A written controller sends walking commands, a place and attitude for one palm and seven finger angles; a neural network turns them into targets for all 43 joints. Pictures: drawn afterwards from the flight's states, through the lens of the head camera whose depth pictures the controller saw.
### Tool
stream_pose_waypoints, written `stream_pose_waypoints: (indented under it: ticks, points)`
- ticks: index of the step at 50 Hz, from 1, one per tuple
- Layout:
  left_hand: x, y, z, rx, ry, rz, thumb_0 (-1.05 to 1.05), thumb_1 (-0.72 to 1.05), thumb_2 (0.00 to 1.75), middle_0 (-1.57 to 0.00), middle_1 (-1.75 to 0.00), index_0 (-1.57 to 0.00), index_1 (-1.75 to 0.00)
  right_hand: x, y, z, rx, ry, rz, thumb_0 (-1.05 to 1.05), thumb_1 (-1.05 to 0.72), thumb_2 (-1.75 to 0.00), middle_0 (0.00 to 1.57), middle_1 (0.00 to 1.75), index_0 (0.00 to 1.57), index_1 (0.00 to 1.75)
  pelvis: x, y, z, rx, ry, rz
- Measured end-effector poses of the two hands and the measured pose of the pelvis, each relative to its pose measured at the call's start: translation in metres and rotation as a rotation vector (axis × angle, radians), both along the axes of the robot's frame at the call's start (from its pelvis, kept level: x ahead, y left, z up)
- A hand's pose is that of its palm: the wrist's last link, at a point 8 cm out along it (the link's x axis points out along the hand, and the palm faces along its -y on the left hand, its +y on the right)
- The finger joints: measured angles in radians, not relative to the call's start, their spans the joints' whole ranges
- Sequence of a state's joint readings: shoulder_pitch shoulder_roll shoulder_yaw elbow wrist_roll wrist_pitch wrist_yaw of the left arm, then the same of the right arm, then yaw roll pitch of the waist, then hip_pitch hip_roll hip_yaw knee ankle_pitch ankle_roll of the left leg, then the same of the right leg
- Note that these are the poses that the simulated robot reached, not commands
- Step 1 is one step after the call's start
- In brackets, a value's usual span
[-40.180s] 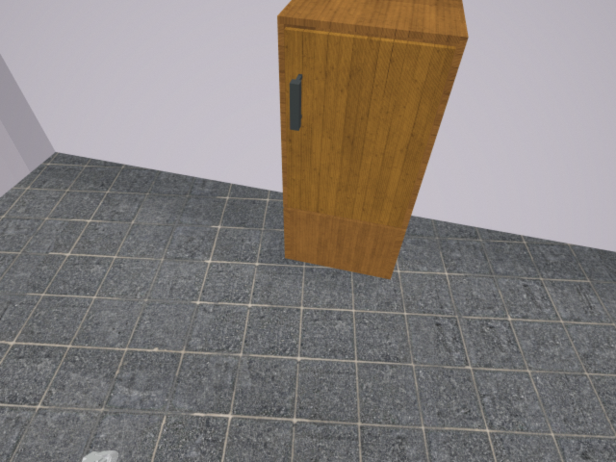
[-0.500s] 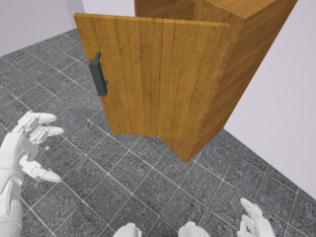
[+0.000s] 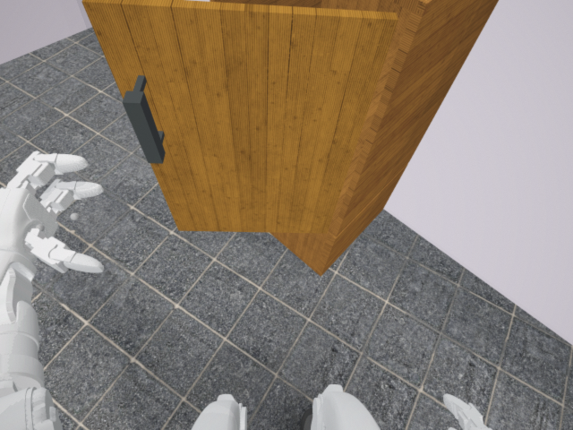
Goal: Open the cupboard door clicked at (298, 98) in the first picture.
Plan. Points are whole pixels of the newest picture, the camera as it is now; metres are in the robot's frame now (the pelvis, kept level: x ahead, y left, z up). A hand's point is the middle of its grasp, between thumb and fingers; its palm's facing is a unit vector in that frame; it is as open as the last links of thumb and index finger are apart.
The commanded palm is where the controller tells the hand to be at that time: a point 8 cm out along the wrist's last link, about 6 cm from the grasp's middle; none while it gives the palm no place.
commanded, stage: move the hooked fingers beside the handle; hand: left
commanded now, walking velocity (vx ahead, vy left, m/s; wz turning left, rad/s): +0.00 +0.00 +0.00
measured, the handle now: (148, 120) +0.57 +0.23 +0.04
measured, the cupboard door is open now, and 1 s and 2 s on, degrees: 43 43 43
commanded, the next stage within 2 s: slide the fingers in behind the handle in 1.76 s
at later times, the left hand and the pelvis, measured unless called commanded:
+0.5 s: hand (84, 179) +0.44 +0.29 +0.06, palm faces +0.00 -1.00 +0.00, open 14.0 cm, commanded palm +0.43 +0.33 +0.05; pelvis +0.00 +0.02 -0.01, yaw +0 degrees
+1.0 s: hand (101, 139) +0.51 +0.29 +0.06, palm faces +0.00 -1.00 -0.01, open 14.0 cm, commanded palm +0.50 +0.33 +0.05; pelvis +0.00 +0.02 -0.02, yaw -2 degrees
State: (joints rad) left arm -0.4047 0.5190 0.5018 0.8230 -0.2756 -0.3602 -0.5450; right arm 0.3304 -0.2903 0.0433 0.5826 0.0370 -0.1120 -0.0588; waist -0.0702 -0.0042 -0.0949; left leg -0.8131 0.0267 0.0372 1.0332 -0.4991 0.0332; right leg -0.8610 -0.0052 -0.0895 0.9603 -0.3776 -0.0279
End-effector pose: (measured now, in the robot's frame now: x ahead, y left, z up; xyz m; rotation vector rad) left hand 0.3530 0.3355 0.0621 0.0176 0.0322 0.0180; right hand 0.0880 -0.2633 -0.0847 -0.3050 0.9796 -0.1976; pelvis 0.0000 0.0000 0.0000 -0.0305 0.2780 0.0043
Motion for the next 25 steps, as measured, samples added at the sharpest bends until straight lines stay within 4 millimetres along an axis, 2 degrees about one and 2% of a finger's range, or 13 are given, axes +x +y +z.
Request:
stream_pose_waypoints:
  ticks: [7,25]
  points:
    - [0.018,0.005,-0.002,-0.007,0.001,-0.001,-0.02,-0.5,0.3,-0.3,-1.2,-0.3,-1.2,-0.015,0.003,-0.003,-0.008,0.067,-0.021,0.01,-0.9,-0.89,0.2,0.3,0.2,0.3,0.001,0.005,-0.001,-0.007,0.017,-0.001]
    - [0.065,0.008,-0.005,-0.018,0.002,-0.013,-0.02,-0.5,0.3,-0.3,-1.2,-0.3,-1.2,-0.037,0.012,-0.008,-0.028,0.187,-0.054,0.01,-0.9,-0.89,0.21,0.3,0.2,0.3,0.0,0.017,-0.008,-0.025,0.056,0.0]
